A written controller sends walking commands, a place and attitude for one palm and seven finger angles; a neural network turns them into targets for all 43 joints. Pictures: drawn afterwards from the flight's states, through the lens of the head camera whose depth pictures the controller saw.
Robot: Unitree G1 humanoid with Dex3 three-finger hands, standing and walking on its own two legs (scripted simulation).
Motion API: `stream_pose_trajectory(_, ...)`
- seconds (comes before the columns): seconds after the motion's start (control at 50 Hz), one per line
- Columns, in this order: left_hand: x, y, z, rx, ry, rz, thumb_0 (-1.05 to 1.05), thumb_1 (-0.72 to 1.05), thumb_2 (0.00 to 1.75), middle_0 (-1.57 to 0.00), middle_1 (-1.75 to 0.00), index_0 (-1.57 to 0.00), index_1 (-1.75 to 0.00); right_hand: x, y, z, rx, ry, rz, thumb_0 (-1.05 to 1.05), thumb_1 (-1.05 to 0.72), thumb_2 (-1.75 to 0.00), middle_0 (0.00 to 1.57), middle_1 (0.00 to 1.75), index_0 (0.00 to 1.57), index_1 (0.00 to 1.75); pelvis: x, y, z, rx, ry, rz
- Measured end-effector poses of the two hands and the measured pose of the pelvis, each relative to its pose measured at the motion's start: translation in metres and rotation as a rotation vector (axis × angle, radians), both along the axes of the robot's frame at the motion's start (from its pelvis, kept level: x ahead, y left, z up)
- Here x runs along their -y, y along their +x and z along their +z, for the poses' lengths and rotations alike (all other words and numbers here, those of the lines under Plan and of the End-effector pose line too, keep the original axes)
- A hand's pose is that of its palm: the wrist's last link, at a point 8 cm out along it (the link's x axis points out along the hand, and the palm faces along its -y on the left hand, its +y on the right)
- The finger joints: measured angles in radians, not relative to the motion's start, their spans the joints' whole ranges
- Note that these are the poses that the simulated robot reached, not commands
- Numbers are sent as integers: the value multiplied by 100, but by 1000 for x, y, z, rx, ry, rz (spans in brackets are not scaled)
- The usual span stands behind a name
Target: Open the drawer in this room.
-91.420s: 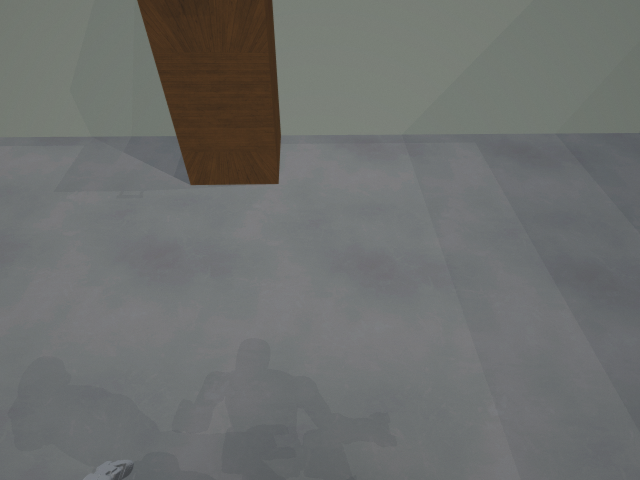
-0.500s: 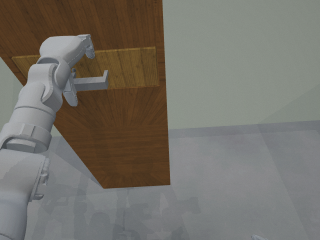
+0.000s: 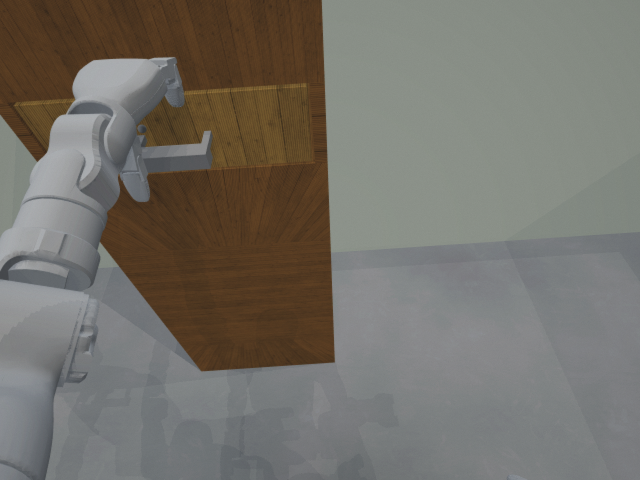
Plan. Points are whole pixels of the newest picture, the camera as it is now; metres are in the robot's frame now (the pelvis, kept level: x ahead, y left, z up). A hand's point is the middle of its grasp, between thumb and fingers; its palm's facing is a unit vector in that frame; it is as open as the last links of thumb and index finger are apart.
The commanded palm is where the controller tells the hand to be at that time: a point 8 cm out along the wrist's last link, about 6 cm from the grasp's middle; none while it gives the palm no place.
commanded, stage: re-aim the fingers above the handle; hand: left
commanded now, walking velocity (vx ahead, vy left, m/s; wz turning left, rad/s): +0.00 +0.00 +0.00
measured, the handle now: (171, 148) +0.52 +0.22 +0.14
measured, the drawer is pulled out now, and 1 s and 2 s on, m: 0.00 0.00 0.00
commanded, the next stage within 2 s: lower the fingers behind the handle in 0.98 s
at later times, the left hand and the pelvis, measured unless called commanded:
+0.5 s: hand (141, 128) +0.48 +0.22 +0.20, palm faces +0.01 +0.03 -1.00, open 13.5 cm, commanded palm +0.47 +0.24 +0.26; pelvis -0.01 +0.00 +0.00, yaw -1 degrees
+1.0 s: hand (141, 127) +0.48 +0.22 +0.20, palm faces +0.01 +0.03 -1.00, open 13.4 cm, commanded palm +0.47 +0.25 +0.26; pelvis -0.01 +0.00 +0.00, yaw -1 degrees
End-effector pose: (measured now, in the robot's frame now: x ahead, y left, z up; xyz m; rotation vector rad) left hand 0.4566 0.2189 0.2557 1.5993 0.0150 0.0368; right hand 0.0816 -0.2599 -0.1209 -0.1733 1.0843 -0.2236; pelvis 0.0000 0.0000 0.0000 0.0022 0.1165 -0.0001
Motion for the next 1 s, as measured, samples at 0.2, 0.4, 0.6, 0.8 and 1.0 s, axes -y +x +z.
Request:
stream_pose_trajectory(0.2,1,0,1,-10,3,9,0,-49,30,-42,-122,-38,-123,0,-14,-1,-2,-4,-14,1,-91,-90,20,30,21,30,0,-6,-1,-6,0,-2)
stream_pose_trajectory(0.4,1,0,1,-5,3,6,0,-49,30,-42,-121,-38,-123,3,-34,-3,-29,-12,-34,1,-91,-90,20,30,21,30,-1,-11,-2,-9,1,-6)
stream_pose_trajectory(0.6,0,0,0,2,1,-3,0,-49,30,-43,-121,-38,-123,4,-39,-2,-30,-16,-54,1,-91,-90,20,30,21,30,-2,-11,-2,-8,0,-14)
stream_pose_trajectory(0.8,0,0,1,4,5,-1,0,-49,30,-44,-122,-39,-124,2,-29,-2,-10,-10,-38,1,-91,-90,20,30,21,30,-2,-10,-2,-8,1,-13)
stream_pose_trajectory(1.0,0,1,2,0,4,1,0,-49,30,-45,-122,-39,-123,2,-20,0,6,-13,-27,1,-91,-90,20,30,21,30,-1,-9,-1,-7,0,-9)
